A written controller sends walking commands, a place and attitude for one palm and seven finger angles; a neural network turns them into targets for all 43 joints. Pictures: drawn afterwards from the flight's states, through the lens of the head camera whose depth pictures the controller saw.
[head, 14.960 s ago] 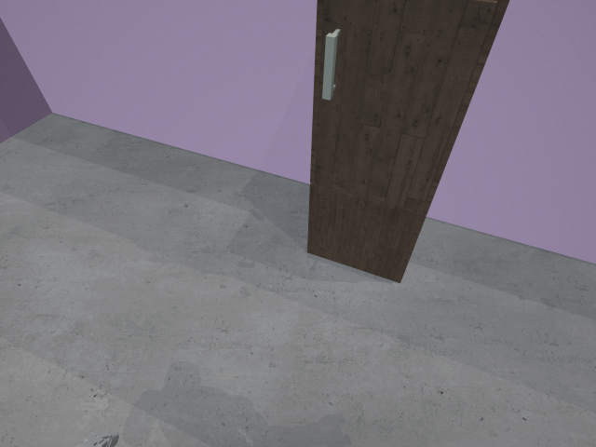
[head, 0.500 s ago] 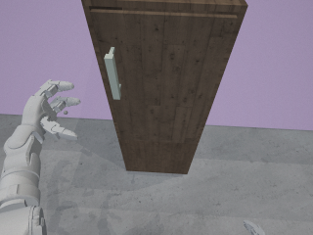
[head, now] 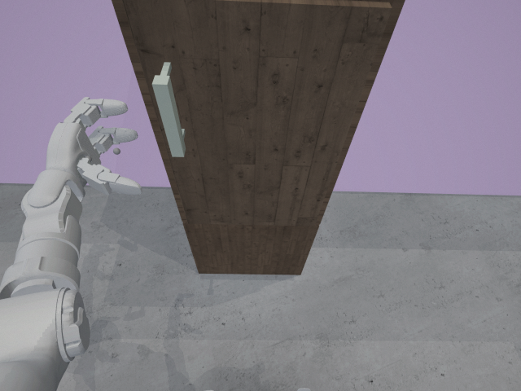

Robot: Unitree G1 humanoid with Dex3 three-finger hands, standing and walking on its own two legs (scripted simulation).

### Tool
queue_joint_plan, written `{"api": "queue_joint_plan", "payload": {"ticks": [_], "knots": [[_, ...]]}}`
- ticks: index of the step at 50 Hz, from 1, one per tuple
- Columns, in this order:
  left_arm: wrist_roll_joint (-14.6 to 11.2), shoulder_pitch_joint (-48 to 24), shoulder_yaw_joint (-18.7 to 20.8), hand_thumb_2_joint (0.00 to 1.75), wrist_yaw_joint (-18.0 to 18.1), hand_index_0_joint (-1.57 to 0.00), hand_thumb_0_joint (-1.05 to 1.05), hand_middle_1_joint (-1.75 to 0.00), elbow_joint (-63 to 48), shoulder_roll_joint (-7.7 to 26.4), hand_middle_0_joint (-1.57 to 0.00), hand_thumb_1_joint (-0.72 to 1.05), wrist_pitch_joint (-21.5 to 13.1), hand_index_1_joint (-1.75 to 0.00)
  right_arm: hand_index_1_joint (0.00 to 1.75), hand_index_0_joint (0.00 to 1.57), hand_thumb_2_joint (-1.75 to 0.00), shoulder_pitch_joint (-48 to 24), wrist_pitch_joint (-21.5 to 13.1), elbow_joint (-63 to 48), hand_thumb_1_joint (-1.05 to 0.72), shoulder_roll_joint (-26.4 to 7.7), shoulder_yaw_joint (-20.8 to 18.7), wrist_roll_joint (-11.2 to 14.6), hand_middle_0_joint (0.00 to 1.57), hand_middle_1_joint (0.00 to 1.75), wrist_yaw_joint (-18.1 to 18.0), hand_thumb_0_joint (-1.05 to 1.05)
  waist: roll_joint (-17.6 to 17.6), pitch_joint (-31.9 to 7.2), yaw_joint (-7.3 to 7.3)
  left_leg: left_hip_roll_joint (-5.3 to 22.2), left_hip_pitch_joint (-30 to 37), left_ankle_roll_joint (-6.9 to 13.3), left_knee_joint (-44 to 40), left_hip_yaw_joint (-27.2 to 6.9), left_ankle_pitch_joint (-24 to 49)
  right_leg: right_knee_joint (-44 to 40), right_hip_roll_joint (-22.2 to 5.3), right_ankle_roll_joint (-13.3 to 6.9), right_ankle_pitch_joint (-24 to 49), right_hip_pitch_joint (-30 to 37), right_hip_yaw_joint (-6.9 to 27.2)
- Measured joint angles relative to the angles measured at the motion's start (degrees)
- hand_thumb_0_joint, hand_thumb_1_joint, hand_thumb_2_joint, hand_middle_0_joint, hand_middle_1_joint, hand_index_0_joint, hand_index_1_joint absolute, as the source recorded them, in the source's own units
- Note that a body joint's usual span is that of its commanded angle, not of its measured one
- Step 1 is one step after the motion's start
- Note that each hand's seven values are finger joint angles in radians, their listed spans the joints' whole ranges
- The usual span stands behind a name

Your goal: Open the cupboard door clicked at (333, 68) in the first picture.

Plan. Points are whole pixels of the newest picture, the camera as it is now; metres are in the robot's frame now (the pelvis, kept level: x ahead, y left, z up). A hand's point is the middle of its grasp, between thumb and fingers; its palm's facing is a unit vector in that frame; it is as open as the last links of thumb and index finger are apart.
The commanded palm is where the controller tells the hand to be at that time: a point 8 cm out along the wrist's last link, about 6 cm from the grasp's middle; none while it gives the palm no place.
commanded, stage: move the hooked fingers beside the handle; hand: left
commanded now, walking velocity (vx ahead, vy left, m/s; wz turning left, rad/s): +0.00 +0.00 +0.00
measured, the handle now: (173, 112) +0.54 +0.15 +0.11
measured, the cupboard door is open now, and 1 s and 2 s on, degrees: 0 0 0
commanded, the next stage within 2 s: slide the fingers in behind the handle in 1.18 s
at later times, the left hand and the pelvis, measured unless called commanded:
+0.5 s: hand (136, 124) +0.51 +0.20 +0.11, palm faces -0.02 -1.00 +0.01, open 14.0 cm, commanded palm +0.48 +0.25 +0.11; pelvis +0.00 +0.00 -0.01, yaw -1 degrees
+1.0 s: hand (130, 135) +0.49 +0.21 +0.10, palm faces -0.03 -1.00 +0.01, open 14.0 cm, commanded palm +0.48 +0.25 +0.10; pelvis +0.01 +0.00 -0.01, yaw +0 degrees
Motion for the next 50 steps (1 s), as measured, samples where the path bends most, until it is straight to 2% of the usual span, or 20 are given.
{"api": "queue_joint_plan", "payload": {"ticks": [12, 21, 25, 35, 39, 50], "knots": [[1.9, -6.2, 1.7, 0.30, 0.8, -0.30, -0.01, -1.20, 7.1, 2.8, -0.30, -0.50, -1.8, -1.20, 0.30, 0.21, -0.90, 2.0, 2.2, 0.3, -0.91, 0.0, -0.1, -0.6, 0.20, 0.30, 0.6, 0.01, 0.2, -0.4, -2.08, 0.6, -3.4, -0.1, 1.7, 0.2, -0.7, 1.4, 0.6, -0.2, -0.3, -3.4, 0.2], [3.8, -11.9, 2.2, 0.30, 1.8, -0.30, -0.01, -1.20, 12.0, 5.3, -0.30, -0.50, -1.8, -1.20, 0.30, 0.21, -0.90, 3.1, 3.2, 0.4, -0.91, -0.3, 0.0, -1.1, 0.20, 0.30, 0.8, 0.01, 0.1, -0.4, -3.90, 1.0, -6.6, -0.3, 3.3, -0.2, -1.1, 2.4, 0.9, -0.3, -0.5, -6.3, -0.2], [4.3, -12.6, 3.7, 0.30, 1.7, -0.30, -0.01, -1.20, 12.3, 6.4, -0.30, -0.50, -2.0, -1.20, 0.30, 0.21, -0.90, 3.8, 3.7, -0.1, -0.91, -0.4, 0.0, -1.4, 0.20, 0.30, 1.1, 0.01, 0.1, -0.6, -4.53, 1.3, -7.6, -0.3, 3.7, 0.2, -1.4, 2.7, 1.2, -0.4, -0.5, -7.5, 0.2], [2.9, -6.4, 4.7, 0.30, 0.7, -0.30, -0.01, -1.20, 6.9, 4.8, -0.30, -0.50, -1.9, -1.20, 0.30, 0.20, -0.90, 5.2, 5.8, -1.4, -0.91, 0.0, -0.6, -1.2, 0.20, 0.30, 1.6, 0.01, 0.4, -1.4, -3.38, 1.7, -6.1, -0.2, 3.1, 0.8, -2.0, 1.8, 1.6, -0.2, -0.7, -6.2, 0.9], [2.2, -4.8, 3.6, 0.30, 0.9, -0.30, -0.01, -1.20, 5.2, 3.7, -0.30, -0.50, -2.2, -1.20, 0.30, 0.20, -0.90, 4.4, 5.8, -1.4, -0.91, 0.4, -0.6, -0.9, 0.20, 0.30, 1.7, 0.01, 0.4, -1.6, -2.63, 1.6, -5.3, -0.2, 3.0, 0.5, -2.2, 1.5, 1.5, -0.2, -0.9, -5.1, 0.7], [2.6, -9.3, 0.0, 0.30, 2.1, -0.30, -0.01, -1.20, 9.1, 2.2, -0.30, -0.50, -2.0, -1.20, 0.30, 0.21, -0.90, 0.3, 4.3, -1.3, -0.91, 0.3, 0.0, -1.0, 0.20, 0.30, 1.4, 0.01, 0.1, -1.4, -2.21, 0.7, -6.6, 0.1, 4.5, -0.8, -2.2, 2.9, 0.6, 0.1, -1.4, -5.7, -0.6]]}}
